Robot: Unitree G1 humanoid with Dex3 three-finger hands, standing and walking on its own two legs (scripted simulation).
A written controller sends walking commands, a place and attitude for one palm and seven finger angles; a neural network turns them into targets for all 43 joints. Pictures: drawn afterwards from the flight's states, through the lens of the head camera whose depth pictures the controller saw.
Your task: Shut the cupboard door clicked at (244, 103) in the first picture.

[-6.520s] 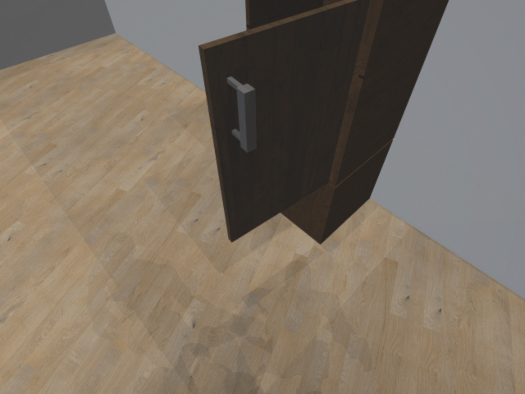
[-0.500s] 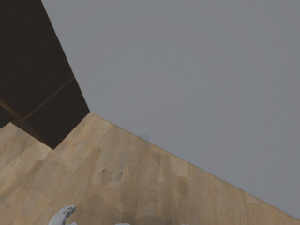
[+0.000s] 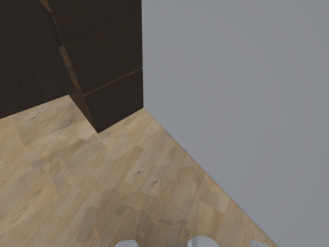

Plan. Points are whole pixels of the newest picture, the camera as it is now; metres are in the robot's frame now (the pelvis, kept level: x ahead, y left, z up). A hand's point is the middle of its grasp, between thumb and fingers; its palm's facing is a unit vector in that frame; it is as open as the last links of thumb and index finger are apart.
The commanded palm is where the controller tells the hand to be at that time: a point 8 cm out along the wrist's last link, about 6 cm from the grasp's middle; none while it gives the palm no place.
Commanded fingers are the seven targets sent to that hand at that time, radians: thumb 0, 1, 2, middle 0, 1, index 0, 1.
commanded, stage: turn to face it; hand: left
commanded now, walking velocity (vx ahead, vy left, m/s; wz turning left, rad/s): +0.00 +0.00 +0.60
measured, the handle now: out of the picture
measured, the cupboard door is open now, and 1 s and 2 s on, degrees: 83 83 83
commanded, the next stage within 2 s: take the last steps up to it in 1.02 s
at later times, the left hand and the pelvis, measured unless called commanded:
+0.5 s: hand out of the picture +0.03 +0.18 -0.16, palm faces +0.31 -0.92 -0.22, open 7.4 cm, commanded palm none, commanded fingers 0.00 0.90 0.90 -0.20 -0.30 -0.20 -0.30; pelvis +0.01 -0.02 +0.01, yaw +19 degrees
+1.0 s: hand out of the picture +0.00 +0.21 -0.15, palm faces +0.51 -0.82 -0.26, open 7.4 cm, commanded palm none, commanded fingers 0.00 0.90 0.90 -0.20 -0.30 -0.20 -0.30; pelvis +0.02 -0.02 +0.00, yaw +30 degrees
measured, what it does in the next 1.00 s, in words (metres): steps on the spot, turning left: right foot, then left foot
